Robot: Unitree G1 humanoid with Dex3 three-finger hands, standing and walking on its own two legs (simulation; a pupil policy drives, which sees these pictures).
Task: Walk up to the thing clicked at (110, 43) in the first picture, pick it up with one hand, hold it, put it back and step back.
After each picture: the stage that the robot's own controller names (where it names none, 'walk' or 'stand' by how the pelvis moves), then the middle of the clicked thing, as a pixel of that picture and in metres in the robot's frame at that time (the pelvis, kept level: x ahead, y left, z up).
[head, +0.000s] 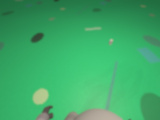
stand; (110, 42) +1.81 -0.46 -0.72
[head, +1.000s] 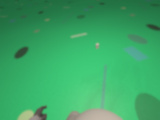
walk; (97, 46) +1.72 -0.02 -0.69
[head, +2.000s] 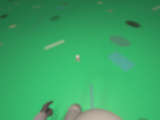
walk; (77, 58) +1.12 +0.33 -0.72
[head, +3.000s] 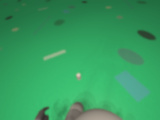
walk; (78, 76) +0.71 +0.26 -0.72
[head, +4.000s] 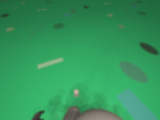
walk; (76, 93) +0.46 +0.19 -0.71
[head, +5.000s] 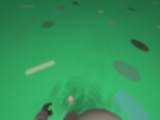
stand; (70, 99) +0.34 +0.21 -0.71
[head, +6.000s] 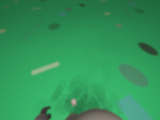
stand; (73, 102) +0.32 +0.18 -0.72
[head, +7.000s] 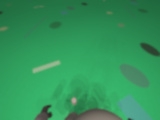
stand; (74, 101) +0.33 +0.18 -0.72
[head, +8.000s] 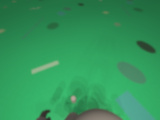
stand; (73, 99) +0.36 +0.20 -0.72
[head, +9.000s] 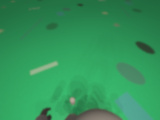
stand; (72, 101) +0.34 +0.20 -0.73
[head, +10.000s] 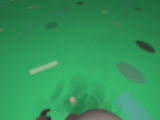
go down; (72, 100) +0.33 +0.20 -0.73
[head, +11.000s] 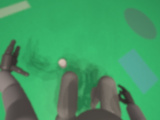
go down; (62, 63) +0.40 +0.23 -0.36
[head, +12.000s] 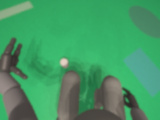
approach; (64, 63) +0.40 +0.24 -0.31
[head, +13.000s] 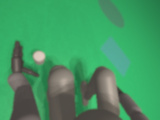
close in; (39, 58) +0.39 +0.27 -0.22
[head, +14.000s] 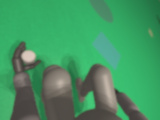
close; (29, 58) +0.39 +0.28 -0.22
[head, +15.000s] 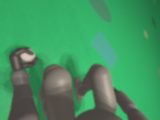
lift; (27, 57) +0.38 +0.28 -0.23
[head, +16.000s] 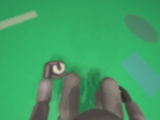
lift; (59, 70) +0.31 +0.23 -0.07
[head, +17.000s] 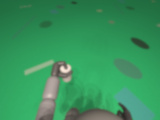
hold; (66, 73) +0.33 +0.17 +0.04
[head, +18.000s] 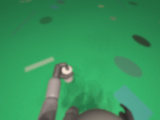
hold; (67, 74) +0.33 +0.17 +0.00
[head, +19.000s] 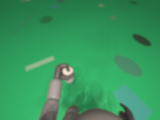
crouch; (68, 75) +0.33 +0.17 +0.00
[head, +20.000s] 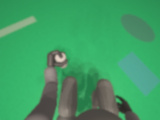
crouch; (61, 60) +0.41 +0.20 -0.11
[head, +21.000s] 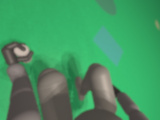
lower; (24, 54) +0.41 +0.29 -0.23
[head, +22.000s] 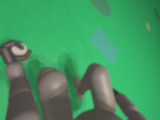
lower; (21, 53) +0.42 +0.29 -0.22
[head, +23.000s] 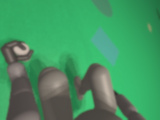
lower; (23, 53) +0.41 +0.29 -0.22
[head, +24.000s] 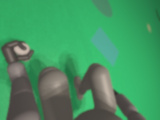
lower; (23, 52) +0.41 +0.29 -0.23
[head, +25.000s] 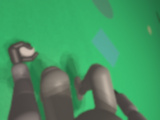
loosen; (27, 53) +0.40 +0.28 -0.23
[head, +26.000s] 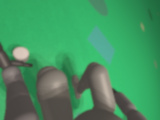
withdraw; (21, 55) +0.40 +0.28 -0.23
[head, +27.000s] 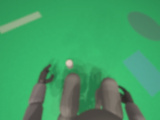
walk; (69, 64) +0.44 +0.21 -0.37
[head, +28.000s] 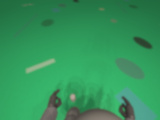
stand; (72, 97) +0.36 +0.18 -0.66
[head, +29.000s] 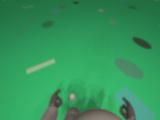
stand; (72, 97) +0.37 +0.20 -0.67
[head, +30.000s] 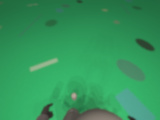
stand; (74, 96) +0.37 +0.18 -0.70
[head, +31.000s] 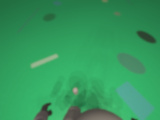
walk; (75, 91) +0.39 +0.18 -0.71
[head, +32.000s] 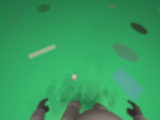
walk; (74, 77) +0.54 +0.20 -0.70
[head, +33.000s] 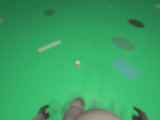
walk; (78, 64) +0.84 +0.27 -0.70
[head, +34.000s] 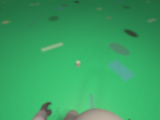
stand; (78, 64) +1.02 +0.21 -0.71
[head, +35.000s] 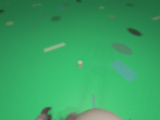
stand; (80, 64) +1.01 +0.20 -0.72
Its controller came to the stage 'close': yes
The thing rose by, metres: 0.70
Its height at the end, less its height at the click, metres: +0.00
